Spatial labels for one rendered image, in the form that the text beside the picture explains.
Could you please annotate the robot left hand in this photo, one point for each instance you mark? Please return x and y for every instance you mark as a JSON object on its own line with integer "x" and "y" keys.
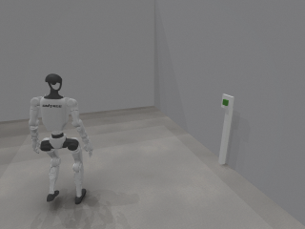
{"x": 36, "y": 144}

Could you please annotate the robot right foot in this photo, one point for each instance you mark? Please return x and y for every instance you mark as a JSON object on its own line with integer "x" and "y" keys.
{"x": 78, "y": 199}

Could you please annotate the robot right hand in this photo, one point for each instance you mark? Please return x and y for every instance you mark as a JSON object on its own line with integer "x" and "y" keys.
{"x": 88, "y": 147}

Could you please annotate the left robot shin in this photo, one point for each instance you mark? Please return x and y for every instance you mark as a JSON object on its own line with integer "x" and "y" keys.
{"x": 53, "y": 176}

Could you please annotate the panel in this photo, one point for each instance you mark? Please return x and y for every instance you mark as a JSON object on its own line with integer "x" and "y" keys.
{"x": 226, "y": 127}

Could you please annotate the left robot upper arm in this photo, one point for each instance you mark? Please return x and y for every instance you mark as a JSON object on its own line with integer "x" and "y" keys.
{"x": 34, "y": 111}

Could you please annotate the right robot upper arm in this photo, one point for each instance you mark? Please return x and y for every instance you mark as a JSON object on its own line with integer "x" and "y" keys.
{"x": 74, "y": 111}

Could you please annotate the robot right forearm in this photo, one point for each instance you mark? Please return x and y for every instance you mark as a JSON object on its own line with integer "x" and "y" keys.
{"x": 81, "y": 130}

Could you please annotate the robot left forearm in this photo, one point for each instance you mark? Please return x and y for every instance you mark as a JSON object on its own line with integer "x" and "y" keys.
{"x": 34, "y": 133}

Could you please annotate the button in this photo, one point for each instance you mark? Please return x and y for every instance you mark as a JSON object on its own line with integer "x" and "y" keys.
{"x": 225, "y": 102}

